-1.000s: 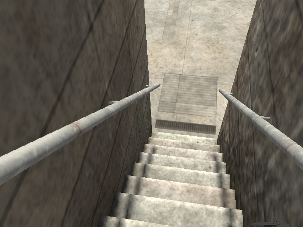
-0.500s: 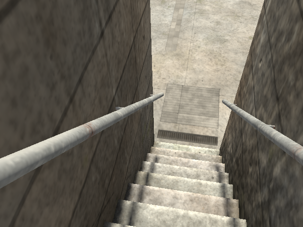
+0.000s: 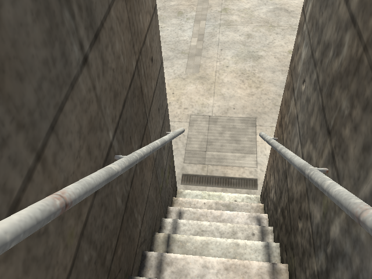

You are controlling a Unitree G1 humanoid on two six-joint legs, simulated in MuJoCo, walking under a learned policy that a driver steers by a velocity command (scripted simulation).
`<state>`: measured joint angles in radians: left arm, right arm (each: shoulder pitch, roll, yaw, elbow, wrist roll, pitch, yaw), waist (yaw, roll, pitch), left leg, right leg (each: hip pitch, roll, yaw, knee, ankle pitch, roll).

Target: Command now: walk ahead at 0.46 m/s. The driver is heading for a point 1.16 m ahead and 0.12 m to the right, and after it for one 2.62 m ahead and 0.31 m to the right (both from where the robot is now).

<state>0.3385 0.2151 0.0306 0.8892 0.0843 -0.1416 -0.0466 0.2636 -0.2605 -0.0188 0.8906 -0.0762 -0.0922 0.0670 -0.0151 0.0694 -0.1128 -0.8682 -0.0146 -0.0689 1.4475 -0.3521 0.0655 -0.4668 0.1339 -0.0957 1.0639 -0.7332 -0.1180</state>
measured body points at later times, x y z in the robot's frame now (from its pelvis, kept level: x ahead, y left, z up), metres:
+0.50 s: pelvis +0.20 -0.05 -0.29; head +0.26 -0.09 +0.16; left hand +0.36 +0.15 -0.41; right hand +0.12 -0.23 -0.44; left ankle +0.10 +0.06 -0.86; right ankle +0.33 -0.21 -0.98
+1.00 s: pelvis +0.43 -0.09 -0.48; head +0.49 -0.11 -0.04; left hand +0.30 +0.10 -0.60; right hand +0.54 -0.32 -0.64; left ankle +0.57 +0.03 -1.20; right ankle +0.27 -0.20 -1.07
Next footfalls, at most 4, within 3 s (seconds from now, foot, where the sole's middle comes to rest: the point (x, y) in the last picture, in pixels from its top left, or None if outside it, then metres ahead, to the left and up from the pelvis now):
0.18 left None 0.14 0.06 -0.90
0.56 right None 0.31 -0.20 -1.12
1.06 left None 0.56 0.01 -1.33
1.44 right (232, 277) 0.77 -0.18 -1.55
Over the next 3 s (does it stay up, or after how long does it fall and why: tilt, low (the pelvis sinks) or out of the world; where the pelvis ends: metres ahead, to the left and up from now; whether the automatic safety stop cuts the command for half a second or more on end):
stays up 1.12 -0.11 -1.18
